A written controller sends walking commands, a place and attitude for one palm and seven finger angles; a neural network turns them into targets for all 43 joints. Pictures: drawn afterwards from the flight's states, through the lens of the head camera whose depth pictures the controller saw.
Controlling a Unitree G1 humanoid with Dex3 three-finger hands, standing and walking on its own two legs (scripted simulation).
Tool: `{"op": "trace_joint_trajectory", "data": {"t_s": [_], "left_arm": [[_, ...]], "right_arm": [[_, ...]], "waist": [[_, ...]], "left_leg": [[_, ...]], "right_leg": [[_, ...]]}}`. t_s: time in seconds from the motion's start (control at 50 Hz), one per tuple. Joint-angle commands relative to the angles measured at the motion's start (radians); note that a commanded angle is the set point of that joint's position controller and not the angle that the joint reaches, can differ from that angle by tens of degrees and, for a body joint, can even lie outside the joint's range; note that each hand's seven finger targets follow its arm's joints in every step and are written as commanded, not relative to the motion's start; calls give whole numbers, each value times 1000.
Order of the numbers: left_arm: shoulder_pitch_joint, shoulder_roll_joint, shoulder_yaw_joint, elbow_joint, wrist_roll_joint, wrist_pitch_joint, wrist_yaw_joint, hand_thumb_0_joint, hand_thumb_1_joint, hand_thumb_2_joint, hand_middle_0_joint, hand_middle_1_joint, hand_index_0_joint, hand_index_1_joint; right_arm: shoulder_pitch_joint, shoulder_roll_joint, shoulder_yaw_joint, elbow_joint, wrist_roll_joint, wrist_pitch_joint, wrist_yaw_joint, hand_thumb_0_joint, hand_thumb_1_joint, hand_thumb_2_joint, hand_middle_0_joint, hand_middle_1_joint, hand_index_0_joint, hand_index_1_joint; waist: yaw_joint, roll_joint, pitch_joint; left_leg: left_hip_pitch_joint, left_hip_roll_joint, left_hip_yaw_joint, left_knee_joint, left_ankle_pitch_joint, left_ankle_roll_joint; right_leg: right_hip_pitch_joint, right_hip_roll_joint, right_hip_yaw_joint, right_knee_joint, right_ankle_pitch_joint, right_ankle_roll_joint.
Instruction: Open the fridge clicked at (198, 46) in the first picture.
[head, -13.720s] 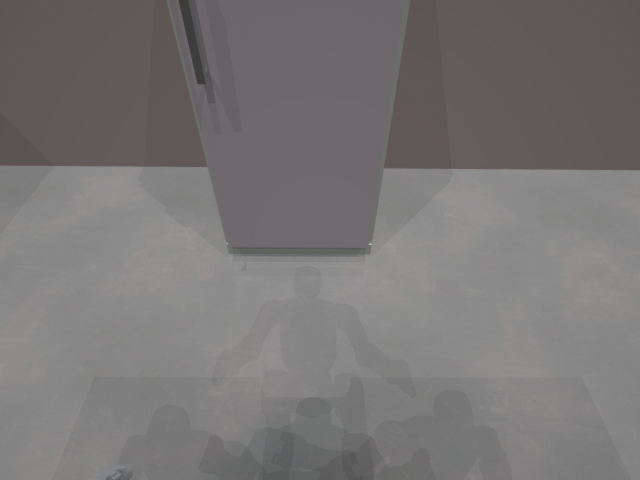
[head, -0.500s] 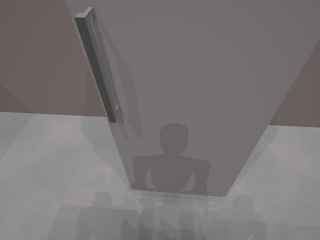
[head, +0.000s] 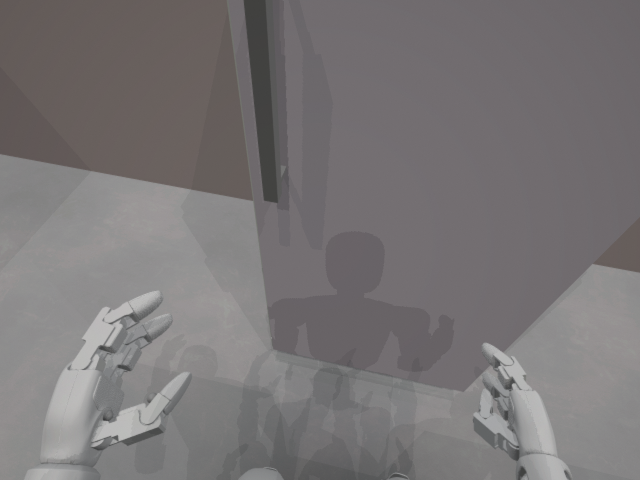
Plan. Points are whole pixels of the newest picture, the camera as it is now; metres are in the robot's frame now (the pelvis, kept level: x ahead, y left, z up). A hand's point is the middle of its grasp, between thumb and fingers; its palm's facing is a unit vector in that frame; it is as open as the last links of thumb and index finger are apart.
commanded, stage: raise the hand to about handle height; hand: left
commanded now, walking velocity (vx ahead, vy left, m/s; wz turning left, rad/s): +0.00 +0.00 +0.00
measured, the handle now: (271, 90) +0.49 +0.14 +0.23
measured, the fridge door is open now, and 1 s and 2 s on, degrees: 0 0 0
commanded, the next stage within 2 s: move the hooked fingers beside the handle in 1.50 s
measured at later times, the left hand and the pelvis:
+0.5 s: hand (138, 287) +0.26 +0.22 +0.14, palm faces -0.03 -0.99 -0.12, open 12.6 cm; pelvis +0.02 +0.01 +0.03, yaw -1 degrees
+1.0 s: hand (78, 169) +0.30 +0.26 +0.25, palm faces +0.05 -0.99 -0.14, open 13.9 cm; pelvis +0.02 -0.01 +0.05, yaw -1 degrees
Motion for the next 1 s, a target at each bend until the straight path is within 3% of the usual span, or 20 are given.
{"op": "trace_joint_trajectory", "data": {"t_s": [0.0,0.06,0.12,0.16,0.2,0.26,0.3,0.36,0.42,0.46,0.5,0.6,0.62,0.7,0.76,0.82,0.88,0.94,0.96,0.98], "left_arm": [[-287,110,-55,-222,-9,-4,-120,0,177,590,-252,-765,-252,-765],[-160,196,89,-20,-17,203,-152,0,107,560,-257,-810,-257,-810],[-163,207,188,-129,-84,326,-134,0,37,530,-262,-855,-262,-855],[-173,242,273,-220,-127,339,-90,0,-10,510,-265,-885,-265,-885],[-157,229,295,-306,-138,306,-49,0,-57,490,-268,-915,-268,-915],[-205,208,244,-352,-110,249,-31,0,-127,460,-273,-960,-273,-960],[-260,179,183,-302,-86,240,-53,0,-173,440,-277,-990,-277,-990],[-355,196,159,-211,-81,280,-111,0,-243,410,-282,-1035,-282,-1035],[-457,293,225,-195,-85,330,-154,0,-313,380,-287,-1080,-287,-1080],[-501,373,306,-212,-94,351,-156,0,-360,360,-290,-1110,-290,-1110],[-535,392,348,-230,-113,354,-155,0,-407,340,-293,-1140,-293,-1140],[-627,379,365,-115,-151,394,-173,0,-500,300,-300,-1200,-300,-1200],[-638,371,353,-79,-147,418,-184,0,-500,300,-300,-1200,-300,-1200],[-716,405,342,23,-127,529,-237,0,-500,300,-300,-1200,-300,-1200],[-815,462,364,-6,-121,564,-259,0,-500,300,-300,-1200,-300,-1200],[-904,546,443,-65,-128,543,-258,0,-500,300,-300,-1200,-300,-1200],[-954,592,493,-76,-142,510,-253,0,-500,300,-300,-1200,-300,-1200],[-965,571,474,71,-137,533,-260,0,-500,300,-300,-1200,-300,-1200],[-967,581,475,118,-136,551,-268,0,-500,300,-300,-1200,-300,-1200],[-986,578,458,169,-131,575,-282,0,-500,300,-300,-1200,-300,-1200]], "right_arm": [[20,-126,-22,-85,20,-79,-25,0,-900,-900,200,300,200,300],[-21,-130,-26,-89,38,-66,-38,0,-900,-900,200,300,200,300],[-81,-103,-10,-129,39,-45,-45,0,-900,-900,200,300,200,300],[-91,-86,2,-130,31,-45,-45,0,-900,-900,200,300,200,300],[-52,-69,2,-116,25,-60,-31,0,-900,-900,200,300,200,300],[-8,-82,0,-88,15,-89,-16,0,-900,-900,200,300,200,300],[12,-102,-5,-64,21,-105,-15,0,-900,-900,200,300,200,300],[13,-135,-5,-45,30,-117,-37,0,-900,-900,200,300,200,300],[2,-147,-7,-44,39,-125,-63,0,-900,-900,200,300,200,300],[-15,-146,1,-45,35,-124,-71,0,-900,-900,200,300,200,300],[-26,-131,8,-49,35,-123,-73,0,-900,-900,200,300,200,300],[-41,-128,25,-29,38,-110,-68,0,-900,-900,200,300,200,300],[-44,-130,26,-25,42,-106,-68,0,-900,-900,200,300,200,300],[-48,-142,30,-33,53,-72,-69,0,-900,-900,200,300,200,300],[-70,-139,35,-52,53,-57,-72,0,-900,-900,200,300,200,300],[-85,-131,39,-64,50,-53,-72,0,-900,-900,200,300,200,300],[-96,-122,45,-55,48,-55,-69,0,-900,-900,200,300,200,300],[-83,-131,44,-31,55,-50,-72,0,-900,-900,200,300,200,300],[-82,-139,41,-27,56,-46,-69,0,-900,-900,200,300,200,300],[-82,-146,40,-19,60,-40,-68,0,-900,-900,200,300,200,300]], "waist": [[-137,101,-130],[-68,-33,-133],[-14,-51,-182],[17,-18,-214],[19,42,-231],[-5,84,-196],[-49,101,-139],[-75,59,-69],[-55,70,-123],[-29,84,-162],[-17,94,-187],[-15,84,-85],[-17,110,-63],[-26,60,-41],[-24,49,-86],[-15,67,-198],[-10,103,-220],[-22,90,-109],[-16,50,-87],[-26,66,-61]], "left_leg": [[54,-13,-35,-203,167,23],[0,-16,-32,-260,152,20],[27,-25,-19,-312,235,12],[64,-23,-21,-327,333,1],[118,-14,-15,-342,449,-15],[159,-8,-6,-348,524,-26],[183,-3,-3,-353,480,-21],[179,-5,-12,-374,364,-1],[223,-11,-16,-405,311,12],[259,-15,-19,-419,368,12],[292,-15,-20,-437,426,6],[302,-14,-10,-477,440,2],[307,-15,-3,-479,428,5],[300,-16,7,-496,398,17],[330,-20,7,-490,394,26],[365,-28,4,-493,415,26],[382,-28,9,-500,442,27],[357,-24,10,-520,392,26],[341,-20,8,-519,387,26],[334,-19,11,-521,371,27]], "right_leg": [[104,48,84,-162,47,-2],[206,40,84,-213,3,1],[308,29,59,-219,87,7],[374,38,46,-205,180,-2],[384,45,30,-200,288,-6],[360,52,33,-212,335,-8],[307,53,35,-235,304,0],[288,52,41,-278,225,1],[335,40,54,-315,171,4],[397,40,56,-321,223,-1],[441,40,49,-328,280,-3],[453,49,48,-369,328,-4],[441,48,53,-379,324,-4],[453,42,68,-412,313,0],[477,39,87,-426,301,3],[539,37,92,-427,311,6],[578,34,102,-439,343,3],[513,34,94,-463,294,4],[515,28,109,-471,286,3],[493,22,118,-478,269,4]]}}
